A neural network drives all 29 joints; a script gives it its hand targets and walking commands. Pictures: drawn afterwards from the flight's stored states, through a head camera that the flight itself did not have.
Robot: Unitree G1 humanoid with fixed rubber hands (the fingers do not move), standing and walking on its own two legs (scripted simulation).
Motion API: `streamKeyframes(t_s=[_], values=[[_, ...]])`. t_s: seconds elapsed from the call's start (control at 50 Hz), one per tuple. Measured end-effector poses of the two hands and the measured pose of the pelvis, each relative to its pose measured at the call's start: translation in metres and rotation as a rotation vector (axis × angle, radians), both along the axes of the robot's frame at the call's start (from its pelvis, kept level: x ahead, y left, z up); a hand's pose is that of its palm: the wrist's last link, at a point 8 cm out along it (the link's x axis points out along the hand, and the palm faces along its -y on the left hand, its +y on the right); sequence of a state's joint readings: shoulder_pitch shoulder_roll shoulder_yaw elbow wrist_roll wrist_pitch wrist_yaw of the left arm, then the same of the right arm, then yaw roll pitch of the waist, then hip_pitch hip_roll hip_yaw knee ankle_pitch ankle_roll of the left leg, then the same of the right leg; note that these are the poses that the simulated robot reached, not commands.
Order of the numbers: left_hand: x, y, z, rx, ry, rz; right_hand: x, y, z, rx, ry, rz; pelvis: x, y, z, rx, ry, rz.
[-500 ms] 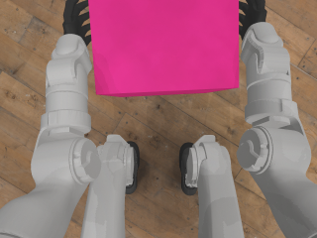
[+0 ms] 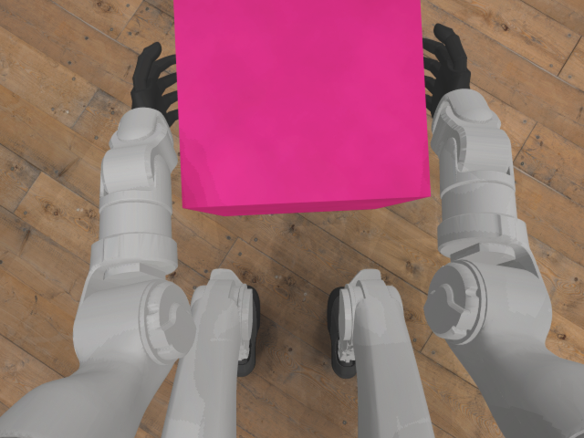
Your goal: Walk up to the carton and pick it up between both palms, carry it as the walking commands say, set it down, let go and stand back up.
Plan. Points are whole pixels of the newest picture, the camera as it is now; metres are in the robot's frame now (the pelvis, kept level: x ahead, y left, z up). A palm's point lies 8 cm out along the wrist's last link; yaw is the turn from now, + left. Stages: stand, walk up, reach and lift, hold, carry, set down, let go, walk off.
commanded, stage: reach and lift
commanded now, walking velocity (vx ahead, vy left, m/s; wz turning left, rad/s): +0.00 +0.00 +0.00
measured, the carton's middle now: (298, 116) +0.52 -0.01 -0.15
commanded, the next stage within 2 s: none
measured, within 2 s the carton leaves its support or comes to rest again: neither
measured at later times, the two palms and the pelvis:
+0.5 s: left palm (115, 107) +0.48 +0.17 +0.00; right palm (476, 84) +0.49 -0.18 +0.00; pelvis +0.01 +0.00 +0.06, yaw +0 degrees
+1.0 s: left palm (60, 97) +0.45 +0.18 +0.08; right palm (524, 68) +0.47 -0.18 +0.08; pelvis +0.03 +0.00 +0.12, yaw -1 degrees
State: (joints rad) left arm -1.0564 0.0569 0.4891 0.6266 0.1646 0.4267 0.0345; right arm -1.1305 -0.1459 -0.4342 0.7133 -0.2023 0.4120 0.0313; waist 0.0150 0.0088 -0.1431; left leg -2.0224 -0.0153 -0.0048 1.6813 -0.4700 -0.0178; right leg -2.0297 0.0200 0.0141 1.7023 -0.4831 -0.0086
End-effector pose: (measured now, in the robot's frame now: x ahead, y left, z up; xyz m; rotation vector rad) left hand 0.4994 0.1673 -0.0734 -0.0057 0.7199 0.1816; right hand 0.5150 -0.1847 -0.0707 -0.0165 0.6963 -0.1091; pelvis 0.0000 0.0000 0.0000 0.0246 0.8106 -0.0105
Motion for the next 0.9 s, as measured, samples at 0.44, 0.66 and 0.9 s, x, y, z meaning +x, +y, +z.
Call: streamKeyframes(t_s=[0.44, 0.66, 0.9], values=[[-0.020, 0.005, 0.067, 0.001, -0.003, 0.004, -0.019, 0.006, 0.066, 0.004, -0.001, 0.000, 0.009, 0.000, 0.050, -0.005, -0.051, -0.001], [-0.031, 0.007, 0.101, 0.000, -0.001, 0.009, -0.029, 0.008, 0.099, 0.004, 0.002, 0.003, 0.014, 0.001, 0.077, -0.006, -0.086, -0.004], [-0.041, 0.008, 0.137, 0.001, 0.001, 0.012, -0.039, 0.009, 0.134, 0.003, 0.006, 0.007, 0.022, 0.001, 0.109, -0.008, -0.127, -0.007]])
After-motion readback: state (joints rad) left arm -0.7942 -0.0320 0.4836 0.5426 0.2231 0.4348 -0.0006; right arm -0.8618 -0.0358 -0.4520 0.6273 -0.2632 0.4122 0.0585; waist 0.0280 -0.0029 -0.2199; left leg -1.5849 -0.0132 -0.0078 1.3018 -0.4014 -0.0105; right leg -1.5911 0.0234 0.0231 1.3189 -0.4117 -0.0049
